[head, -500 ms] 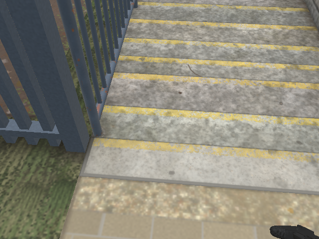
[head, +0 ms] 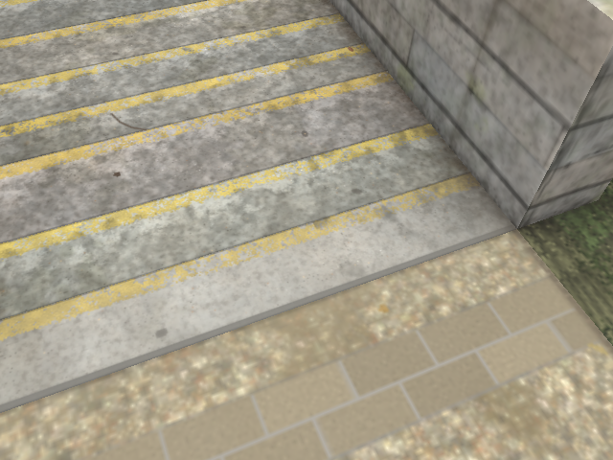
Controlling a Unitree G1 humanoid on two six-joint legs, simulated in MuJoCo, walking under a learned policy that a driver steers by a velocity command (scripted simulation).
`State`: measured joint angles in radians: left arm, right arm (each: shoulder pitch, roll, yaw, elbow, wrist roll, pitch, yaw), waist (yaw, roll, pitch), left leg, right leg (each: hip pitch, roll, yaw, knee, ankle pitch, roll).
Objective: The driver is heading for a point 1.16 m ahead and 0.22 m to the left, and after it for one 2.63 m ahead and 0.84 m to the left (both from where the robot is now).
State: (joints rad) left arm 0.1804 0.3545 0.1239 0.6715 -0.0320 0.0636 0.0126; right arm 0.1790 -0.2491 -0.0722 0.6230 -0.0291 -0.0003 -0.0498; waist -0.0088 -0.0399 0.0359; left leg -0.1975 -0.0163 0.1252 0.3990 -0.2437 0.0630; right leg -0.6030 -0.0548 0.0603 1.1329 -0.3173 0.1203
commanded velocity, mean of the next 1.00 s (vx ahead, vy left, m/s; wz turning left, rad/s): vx -0.11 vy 0.00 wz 0.40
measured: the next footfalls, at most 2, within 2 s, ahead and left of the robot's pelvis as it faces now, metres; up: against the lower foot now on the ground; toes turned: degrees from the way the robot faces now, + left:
right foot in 0.24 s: +0.04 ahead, -0.18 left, +0.00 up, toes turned -6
left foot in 0.60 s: +0.03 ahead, +0.08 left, +0.00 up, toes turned +15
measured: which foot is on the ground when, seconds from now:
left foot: down 0.00-0.24, up 0.26-0.58, down 0.60-1.00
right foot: up 0.00-0.22, down 0.24-0.60, up 0.62-1.00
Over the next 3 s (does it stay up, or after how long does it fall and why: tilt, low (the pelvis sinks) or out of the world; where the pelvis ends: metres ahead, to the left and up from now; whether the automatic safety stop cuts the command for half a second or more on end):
stays up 0.30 0.04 -0.01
